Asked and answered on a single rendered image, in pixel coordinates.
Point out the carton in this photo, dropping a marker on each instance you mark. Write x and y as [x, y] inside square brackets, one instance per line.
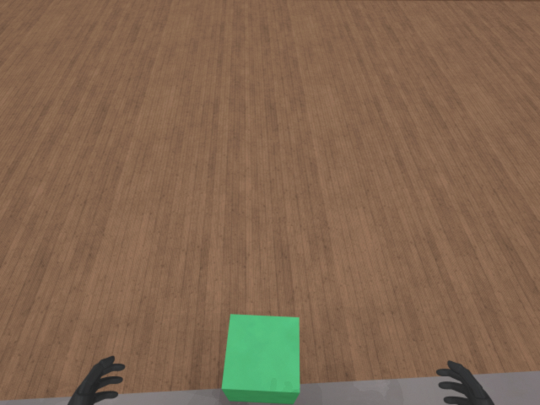
[262, 360]

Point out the robot right hand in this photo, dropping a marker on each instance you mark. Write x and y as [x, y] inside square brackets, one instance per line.
[470, 387]

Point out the robot left hand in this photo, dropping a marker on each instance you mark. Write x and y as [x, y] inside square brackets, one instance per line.
[86, 393]

